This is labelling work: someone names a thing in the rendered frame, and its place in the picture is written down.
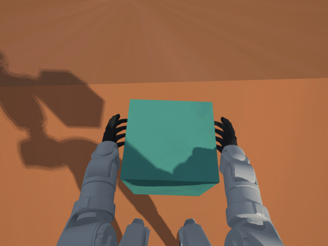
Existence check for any right robot upper arm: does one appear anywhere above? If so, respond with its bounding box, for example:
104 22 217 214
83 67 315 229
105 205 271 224
224 226 284 246

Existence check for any carton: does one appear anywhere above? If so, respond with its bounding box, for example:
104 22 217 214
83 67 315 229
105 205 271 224
120 99 219 196

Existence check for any right robot forearm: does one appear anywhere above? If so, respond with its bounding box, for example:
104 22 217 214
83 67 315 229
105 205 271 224
219 145 282 241

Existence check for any robot right thigh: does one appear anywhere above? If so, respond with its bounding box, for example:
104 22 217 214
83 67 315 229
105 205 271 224
178 223 212 246

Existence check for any right robot hand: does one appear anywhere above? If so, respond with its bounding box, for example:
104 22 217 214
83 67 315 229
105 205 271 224
214 117 237 153

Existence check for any left robot forearm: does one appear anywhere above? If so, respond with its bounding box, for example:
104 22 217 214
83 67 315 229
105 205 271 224
56 141 120 246

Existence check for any left robot upper arm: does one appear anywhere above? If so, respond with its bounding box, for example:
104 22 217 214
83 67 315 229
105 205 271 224
57 221 118 246

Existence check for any left robot hand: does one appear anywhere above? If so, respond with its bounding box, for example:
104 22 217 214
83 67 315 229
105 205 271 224
102 114 128 148

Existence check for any left robot shin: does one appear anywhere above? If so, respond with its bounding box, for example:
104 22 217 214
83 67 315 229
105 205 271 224
126 218 145 229

